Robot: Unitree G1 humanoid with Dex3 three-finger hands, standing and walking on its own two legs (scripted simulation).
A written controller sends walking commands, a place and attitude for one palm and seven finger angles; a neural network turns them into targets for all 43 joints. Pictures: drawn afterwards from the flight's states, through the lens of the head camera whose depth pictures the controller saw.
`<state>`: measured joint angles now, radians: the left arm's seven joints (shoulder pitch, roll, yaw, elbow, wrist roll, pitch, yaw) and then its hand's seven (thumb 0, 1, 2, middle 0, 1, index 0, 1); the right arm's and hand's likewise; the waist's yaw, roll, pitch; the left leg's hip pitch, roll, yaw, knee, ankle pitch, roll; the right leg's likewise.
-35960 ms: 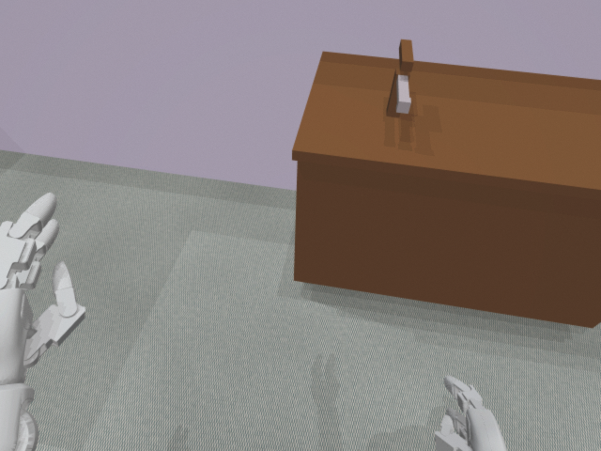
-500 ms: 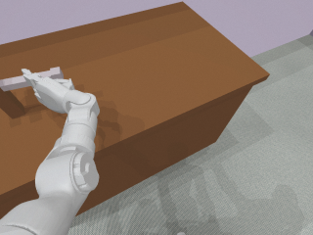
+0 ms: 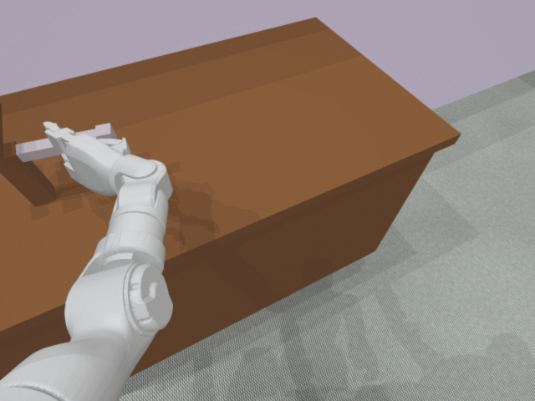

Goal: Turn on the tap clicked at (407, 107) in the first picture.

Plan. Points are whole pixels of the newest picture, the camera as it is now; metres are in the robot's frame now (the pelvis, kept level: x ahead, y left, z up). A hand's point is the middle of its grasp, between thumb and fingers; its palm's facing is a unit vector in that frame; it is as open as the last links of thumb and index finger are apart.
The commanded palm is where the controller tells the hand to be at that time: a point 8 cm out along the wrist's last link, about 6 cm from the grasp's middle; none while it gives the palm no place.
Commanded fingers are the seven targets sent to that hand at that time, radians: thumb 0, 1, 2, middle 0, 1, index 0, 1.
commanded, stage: lift the hand up off the lever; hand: left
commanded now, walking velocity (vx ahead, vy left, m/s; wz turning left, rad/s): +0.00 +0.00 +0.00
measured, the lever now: (106, 135) +0.54 +0.25 +0.08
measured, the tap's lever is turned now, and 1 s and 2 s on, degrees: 81 81 81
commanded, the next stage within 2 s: draw the hand back beside the body in 1.38 s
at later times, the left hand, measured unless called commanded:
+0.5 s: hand (119, 142) +0.47 +0.19 +0.13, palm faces +0.83 -0.54 -0.15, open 7.8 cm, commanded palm +0.41 +0.21 +0.14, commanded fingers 0.00 0.90 0.90 -0.15 -0.15 -0.15 -0.15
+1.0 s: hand (109, 135) +0.47 +0.20 +0.15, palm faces +0.83 -0.54 -0.13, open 7.8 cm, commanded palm +0.41 +0.21 +0.16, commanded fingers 0.00 0.90 0.90 -0.15 -0.15 -0.15 -0.15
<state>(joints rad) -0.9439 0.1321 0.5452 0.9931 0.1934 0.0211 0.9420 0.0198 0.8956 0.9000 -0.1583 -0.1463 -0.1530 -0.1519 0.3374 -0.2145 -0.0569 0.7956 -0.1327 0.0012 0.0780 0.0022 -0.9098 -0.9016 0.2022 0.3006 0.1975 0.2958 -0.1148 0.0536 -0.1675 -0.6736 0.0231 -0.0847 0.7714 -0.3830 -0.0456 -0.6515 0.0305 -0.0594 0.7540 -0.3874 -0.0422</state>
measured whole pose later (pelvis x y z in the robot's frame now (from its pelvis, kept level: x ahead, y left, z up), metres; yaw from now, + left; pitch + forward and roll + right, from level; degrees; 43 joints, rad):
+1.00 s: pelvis -0.01 +0.00 +0.01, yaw +0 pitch +12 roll +0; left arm -0.93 0.11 0.49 0.89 0.16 0.13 0.92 0.02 0.90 0.90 -0.16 -0.15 -0.15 -0.15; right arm 0.33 -0.22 -0.06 0.82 -0.10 -0.02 0.04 0.00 -0.91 -0.90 0.20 0.30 0.20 0.30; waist -0.09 0.05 -0.15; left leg -0.57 0.02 -0.08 0.69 -0.34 -0.04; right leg -0.55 0.02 -0.06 0.68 -0.35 -0.04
